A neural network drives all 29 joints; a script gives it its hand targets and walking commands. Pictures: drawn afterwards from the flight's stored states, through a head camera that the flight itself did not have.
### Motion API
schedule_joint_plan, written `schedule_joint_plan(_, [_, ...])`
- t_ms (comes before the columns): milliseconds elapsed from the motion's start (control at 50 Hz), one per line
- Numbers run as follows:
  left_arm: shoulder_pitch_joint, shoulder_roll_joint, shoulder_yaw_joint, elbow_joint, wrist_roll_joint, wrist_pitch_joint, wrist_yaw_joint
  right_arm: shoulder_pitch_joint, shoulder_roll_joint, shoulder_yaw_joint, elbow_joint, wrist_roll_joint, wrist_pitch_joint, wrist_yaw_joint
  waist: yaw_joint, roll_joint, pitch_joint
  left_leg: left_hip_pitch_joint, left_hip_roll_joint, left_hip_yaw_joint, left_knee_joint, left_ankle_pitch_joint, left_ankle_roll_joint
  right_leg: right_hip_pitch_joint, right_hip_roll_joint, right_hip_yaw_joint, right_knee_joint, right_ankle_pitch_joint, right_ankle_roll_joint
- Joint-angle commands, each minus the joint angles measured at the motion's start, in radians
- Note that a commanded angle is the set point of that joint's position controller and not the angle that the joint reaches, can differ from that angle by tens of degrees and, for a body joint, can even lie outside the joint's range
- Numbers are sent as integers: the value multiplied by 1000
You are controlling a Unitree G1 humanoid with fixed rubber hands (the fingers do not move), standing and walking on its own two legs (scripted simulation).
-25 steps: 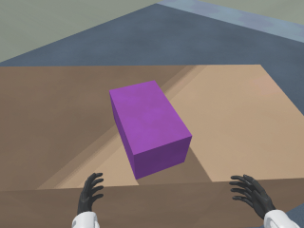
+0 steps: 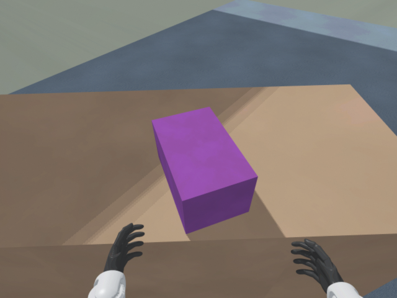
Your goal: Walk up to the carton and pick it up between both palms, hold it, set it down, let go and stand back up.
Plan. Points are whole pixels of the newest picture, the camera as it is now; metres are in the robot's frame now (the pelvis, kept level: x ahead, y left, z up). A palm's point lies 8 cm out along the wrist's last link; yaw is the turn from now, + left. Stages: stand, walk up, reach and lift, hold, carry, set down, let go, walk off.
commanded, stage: set down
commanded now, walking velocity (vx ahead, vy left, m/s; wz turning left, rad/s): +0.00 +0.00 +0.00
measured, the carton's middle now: (198, 164) +0.45 +0.04 -0.01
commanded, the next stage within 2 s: let go in 0.28 s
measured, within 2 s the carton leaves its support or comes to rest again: neither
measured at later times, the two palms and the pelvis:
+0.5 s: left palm (112, 260) +0.20 +0.20 -0.02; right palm (321, 291) +0.17 -0.22 -0.07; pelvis -0.01 +0.00 +0.00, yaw +0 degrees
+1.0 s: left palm (110, 264) +0.19 +0.20 -0.02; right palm out of the picture +0.10 -0.26 -0.09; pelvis -0.02 -0.01 -0.01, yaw +2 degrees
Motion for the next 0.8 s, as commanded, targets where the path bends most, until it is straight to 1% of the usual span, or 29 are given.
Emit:
schedule_joint_plan(0, [-22,116,87,106,10,82,6,-86,-99,-36,-104,-28,-20,-32,-1,-129,61,54,-4,42,-29,46,39,-125,-50,4,-103,23,21])
schedule_joint_plan(20, [-25,110,72,128,6,91,-3,-92,-98,-44,-82,-37,-14,-39,-19,-129,76,68,-3,41,-31,48,37,-135,-42,-3,-105,23,20])
schedule_joint_plan(40, [-36,124,82,127,2,96,-9,-89,-93,-48,-89,-51,-13,-44,-14,-129,76,73,-2,48,-30,39,39,-141,-39,-6,-109,-5,19])
schedule_joint_plan(60, [-22,122,65,134,5,103,-15,-73,-82,-54,-66,-59,-8,-50,-24,-111,87,87,2,47,-31,43,36,-155,-31,-18,-107,-5,10])
schedule_joint_plan(80, [-43,138,79,125,4,104,-19,-89,-73,-46,-98,-64,-9,-58,-11,-120,75,80,-2,55,-26,39,40,-142,-38,-10,-110,-16,17])
schedule_joint_plan(120, [-86,145,78,103,-5,105,-17,-110,-56,-48,-117,-62,-8,-65,-12,-115,76,89,-1,52,-21,29,41,-170,-49,-2,-118,-51,21])
schedule_joint_plan(160, [-55,133,62,152,4,126,-28,-88,-49,-44,-73,-71,12,-71,-26,-77,124,95,-1,50,-27,28,30,-177,-45,-16,-113,-44,8])
schedule_joint_plan(200, [-69,162,86,175,14,139,-47,-89,-34,-33,-79,-84,27,-87,-21,-95,138,86,-5,56,-30,4,35,-158,-47,-13,-112,-48,19])
schedule_joint_plan(220, [-79,173,89,176,14,142,-50,-98,-31,-34,-82,-87,30,-94,-16,-80,117,96,-7,59,-28,13,34,-155,-49,-11,-113,-47,20])
schedule_joint_plan(260, [-74,175,82,187,8,152,-58,-101,-31,-36,-83,-97,29,-103,-21,-89,97,103,-6,58,-18,13,31,-164,-44,-22,-102,-51,21])
schedule_joint_plan(280, [-97,189,86,170,7,153,-56,-122,-31,-39,-98,-100,29,-104,-12,-87,101,103,-5,60,-19,6,31,-161,-41,-28,-98,-78,21])
schedule_joint_plan(300, [-101,196,87,188,3,157,-61,-123,-21,-48,-103,-110,30,-111,-20,-117,121,99,-6,65,-12,0,36,-168,-44,-24,-104,-83,27])
schedule_joint_plan(340, [-116,194,94,181,4,165,-63,-133,-24,-39,-134,-115,34,-118,-8,-136,128,102,-8,67,-7,-4,37,-175,-52,-15,-109,-110,36])
schedule_joint_plan(360, [-99,185,94,212,1,174,-68,-117,-27,-35,-120,-121,39,-121,-15,-139,142,101,-9,65,-9,-9,38,-177,-55,-13,-112,-99,39])
schedule_joint_plan(380, [-98,186,96,237,9,181,-73,-106,-26,-29,-96,-122,46,-122,-17,-117,162,108,-10,68,-17,-17,37,-179,-45,-29,-104,-91,31])
schedule_joint_plan(400, [-104,194,103,239,11,183,-77,-107,-19,-31,-97,-123,49,-121,-14,-113,151,107,-10,69,-19,-19,36,-174,-42,-30,-101,-94,32])
schedule_joint_plan(420, [-108,197,104,248,8,181,-82,-110,-15,-30,-99,-126,50,-124,-19,-132,149,113,-13,68,-11,-21,38,-184,-49,-23,-104,-106,34])
schedule_joint_plan(460, [-117,198,93,240,11,183,-83,-108,-23,-45,-99,-135,50,-124,-22,-116,158,104,-8,67,-13,-33,33,-181,-41,-39,-89,-103,28])
schedule_joint_plan(480, [-111,188,94,242,12,186,-85,-108,-29,-43,-107,-135,50,-125,-22,-137,156,107,-10,71,-10,-34,32,-170,-46,-34,-91,-112,28])
schedule_joint_plan(520, [-115,188,96,227,21,191,-83,-91,-37,-41,-110,-122,52,-122,-21,-111,167,132,-8,66,-10,-19,28,-194,-47,-34,-93,-101,21])
schedule_joint_plan(540, [-115,187,92,219,16,190,-84,-86,-31,-30,-122,-118,53,-117,-18,-114,167,134,-6,66,-10,-22,28,-196,-46,-33,-94,-105,21])
schedule_joint_plan(580, [-122,195,88,210,21,191,-82,-77,-29,-45,-118,-119,59,-116,-29,-93,166,124,-7,67,-9,-45,25,-200,-49,-33,-90,-128,18])
schedule_joint_plan(660, [-126,191,88,217,15,195,-83,-74,-37,-36,-154,-114,65,-113,-24,-127,153,173,-16,62,19,-47,24,-257,-69,-16,-108,-189,8])
schedule_joint_plan(680, [-112,183,85,231,15,200,-83,-77,-38,-30,-154,-114,70,-110,-22,-122,184,171,-12,60,16,-37,26,-271,-65,-18,-106,-155,10])
schedule_joint_plan(700, [-119,190,91,228,22,201,-85,-76,-43,-28,-163,-112,71,-110,-14,-121,168,164,-15,65,12,-43,23,-252,-64,-21,-101,-160,11])
schedule_joint_plan(720, [-120,191,92,216,24,201,-81,-72,-41,-34,-165,-104,71,-108,-15,-101,171,159,-13,63,8,-35,23,-245,-60,-22,-94,-147,7])
schedule_joint_plan(740, [-120,158,68,258,33,220,-82,-109,-21,-46,-151,-116,88,-106,-29,-97,187,130,5,57,5,-59,17,-256,-34,-47,-92,-175,21])
schedule_joint_plan(760, [-120,171,77,239,33,225,-82,-99,-28,-51,-166,-115,97,-102,-25,-95,187,111,0,68,4,-66,15,-235,-41,-39,-93,-185,18])
schedule_joint_plan(780, [-123,183,86,299,-6,224,-82,-45,-41,-69,-319,-97,91,-118,22,-182,207,42,-36,96,48,-89,-3,-235,-50,-42,-72,-264,19])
